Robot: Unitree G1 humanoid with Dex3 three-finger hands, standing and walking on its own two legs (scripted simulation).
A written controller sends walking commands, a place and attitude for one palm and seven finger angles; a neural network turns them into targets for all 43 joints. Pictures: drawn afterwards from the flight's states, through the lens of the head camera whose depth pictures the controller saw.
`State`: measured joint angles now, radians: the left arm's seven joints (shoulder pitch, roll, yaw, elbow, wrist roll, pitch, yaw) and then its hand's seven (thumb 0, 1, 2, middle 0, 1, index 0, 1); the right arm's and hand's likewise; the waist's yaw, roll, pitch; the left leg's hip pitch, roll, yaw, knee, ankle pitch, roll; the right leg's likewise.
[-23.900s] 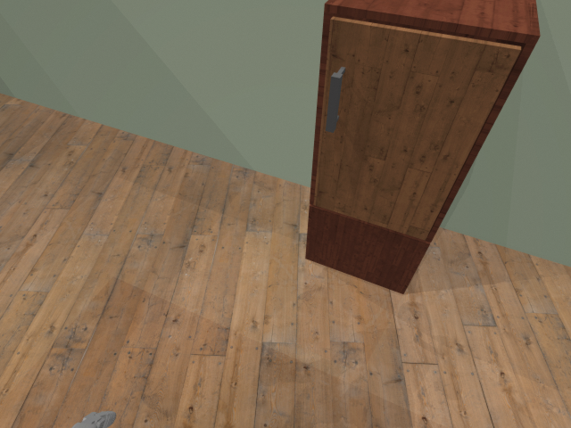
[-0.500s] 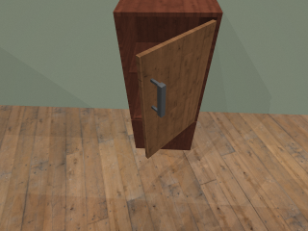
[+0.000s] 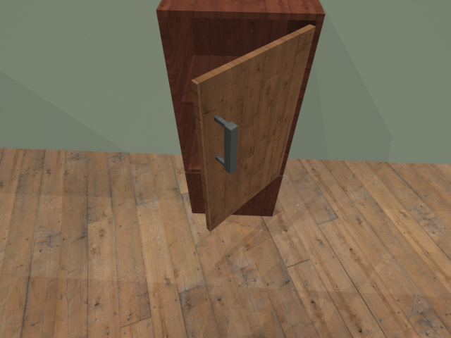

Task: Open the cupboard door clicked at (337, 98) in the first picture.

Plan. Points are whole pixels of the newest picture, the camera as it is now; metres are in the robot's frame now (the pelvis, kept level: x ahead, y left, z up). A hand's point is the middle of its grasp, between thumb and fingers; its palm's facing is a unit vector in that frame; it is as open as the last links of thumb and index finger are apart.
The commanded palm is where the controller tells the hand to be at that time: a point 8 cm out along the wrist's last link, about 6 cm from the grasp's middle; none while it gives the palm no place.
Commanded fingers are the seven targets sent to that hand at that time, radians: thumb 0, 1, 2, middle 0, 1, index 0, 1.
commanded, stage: look to check the result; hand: left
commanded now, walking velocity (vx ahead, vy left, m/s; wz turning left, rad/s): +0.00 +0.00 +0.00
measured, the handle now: (224, 145) +0.52 +0.04 +0.02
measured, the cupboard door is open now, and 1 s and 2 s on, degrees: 45 45 45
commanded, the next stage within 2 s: walk to a spot facing it in 0.32 s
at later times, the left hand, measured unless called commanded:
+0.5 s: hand out of the picture +0.05 +0.21 -0.17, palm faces +0.01 -0.96 -0.28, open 7.4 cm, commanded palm none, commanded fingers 0.00 0.90 0.90 -0.20 -0.30 -0.20 -0.30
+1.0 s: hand out of the picture +0.07 +0.17 -0.17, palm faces -0.17 -0.94 -0.29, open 7.4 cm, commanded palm none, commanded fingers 0.00 0.90 0.90 -0.20 -0.30 -0.20 -0.30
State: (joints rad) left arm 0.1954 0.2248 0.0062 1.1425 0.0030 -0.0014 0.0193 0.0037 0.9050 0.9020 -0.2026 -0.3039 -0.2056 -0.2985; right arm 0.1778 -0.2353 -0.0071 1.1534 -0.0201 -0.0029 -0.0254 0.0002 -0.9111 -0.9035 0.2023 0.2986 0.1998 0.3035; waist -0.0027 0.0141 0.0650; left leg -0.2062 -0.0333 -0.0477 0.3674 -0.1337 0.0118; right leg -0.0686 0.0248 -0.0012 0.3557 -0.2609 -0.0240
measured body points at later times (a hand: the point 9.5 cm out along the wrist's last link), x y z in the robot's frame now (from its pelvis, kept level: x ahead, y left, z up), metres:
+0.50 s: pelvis +0.01 +0.00 +0.00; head +0.03 -0.01 +0.45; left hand +0.05 +0.26 -0.15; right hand +0.08 -0.27 -0.15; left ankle +0.04 +0.11 -0.75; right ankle -0.04 -0.10 -0.75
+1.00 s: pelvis -0.01 -0.03 -0.01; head +0.03 -0.06 +0.43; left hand +0.08 +0.22 -0.15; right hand -0.02 -0.28 -0.18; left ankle +0.01 +0.11 -0.68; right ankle -0.05 -0.10 -0.75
